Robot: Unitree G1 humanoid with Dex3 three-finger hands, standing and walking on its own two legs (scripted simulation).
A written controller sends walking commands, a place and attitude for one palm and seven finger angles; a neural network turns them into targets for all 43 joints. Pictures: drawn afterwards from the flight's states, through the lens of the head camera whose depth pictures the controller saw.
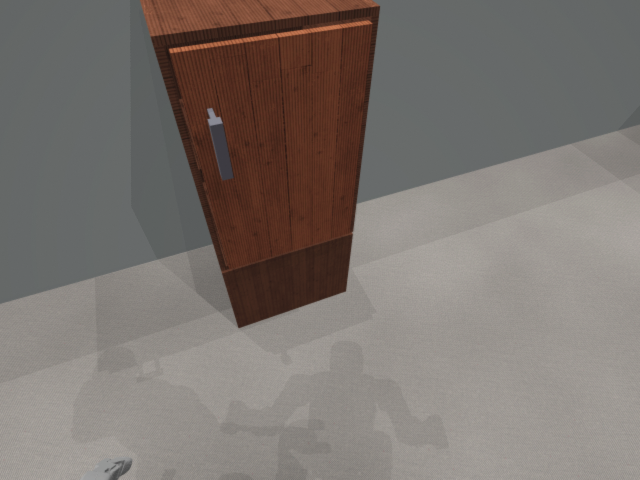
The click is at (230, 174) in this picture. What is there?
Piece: cupboard door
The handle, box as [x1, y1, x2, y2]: [207, 108, 233, 180]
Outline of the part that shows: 209,108 207,109 210,118 207,119 219,171 222,180 233,177 222,122 219,117 216,117 214,115 212,109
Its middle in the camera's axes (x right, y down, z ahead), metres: -0.20 -0.18 +0.75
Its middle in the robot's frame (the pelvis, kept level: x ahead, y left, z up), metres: +0.68 +0.24 +0.02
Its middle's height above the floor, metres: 0.79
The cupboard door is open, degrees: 0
